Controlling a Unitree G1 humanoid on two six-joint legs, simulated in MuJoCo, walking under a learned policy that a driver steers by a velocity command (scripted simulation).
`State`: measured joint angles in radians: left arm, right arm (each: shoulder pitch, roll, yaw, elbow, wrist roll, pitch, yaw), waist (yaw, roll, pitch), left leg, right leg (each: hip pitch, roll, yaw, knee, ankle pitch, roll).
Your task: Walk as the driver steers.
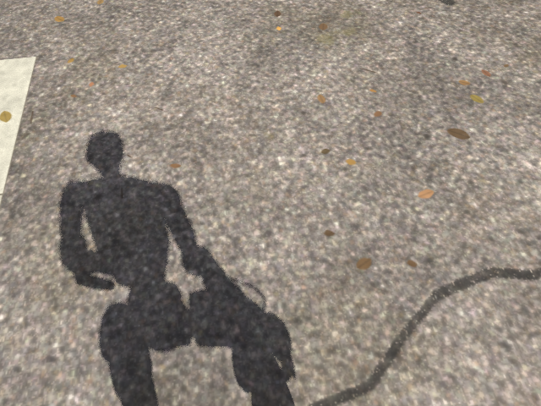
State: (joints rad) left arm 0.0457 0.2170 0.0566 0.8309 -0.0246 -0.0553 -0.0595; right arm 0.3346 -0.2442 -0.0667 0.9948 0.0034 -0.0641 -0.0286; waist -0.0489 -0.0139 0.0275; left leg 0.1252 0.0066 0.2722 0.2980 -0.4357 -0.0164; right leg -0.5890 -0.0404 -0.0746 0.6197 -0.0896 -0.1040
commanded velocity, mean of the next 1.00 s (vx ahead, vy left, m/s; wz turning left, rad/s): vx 0.41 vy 0.00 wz -0.47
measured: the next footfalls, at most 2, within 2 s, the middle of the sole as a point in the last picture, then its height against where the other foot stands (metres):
right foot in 0.02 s outside the picture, level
left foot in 0.52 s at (254, 386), level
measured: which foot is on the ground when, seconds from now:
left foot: down 0.00-0.04, up 0.06-0.50, down 0.52-0.96, up 0.98-1.00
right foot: up 0.00-0.00, down 0.02-0.52, up 0.54-0.94, down 0.96-1.00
